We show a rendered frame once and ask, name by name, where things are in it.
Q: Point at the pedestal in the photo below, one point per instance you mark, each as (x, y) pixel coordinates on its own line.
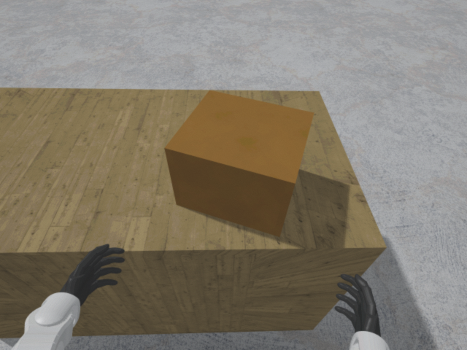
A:
(82, 167)

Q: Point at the right robot hand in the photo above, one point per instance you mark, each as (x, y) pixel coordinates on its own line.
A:
(366, 316)

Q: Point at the left robot forearm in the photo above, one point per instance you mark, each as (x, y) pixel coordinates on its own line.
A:
(50, 326)

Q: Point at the carton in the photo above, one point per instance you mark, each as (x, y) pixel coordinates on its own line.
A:
(238, 159)

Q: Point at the right robot forearm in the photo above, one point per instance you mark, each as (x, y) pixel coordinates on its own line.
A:
(364, 340)

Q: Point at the left robot hand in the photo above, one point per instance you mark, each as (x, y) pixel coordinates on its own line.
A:
(83, 280)

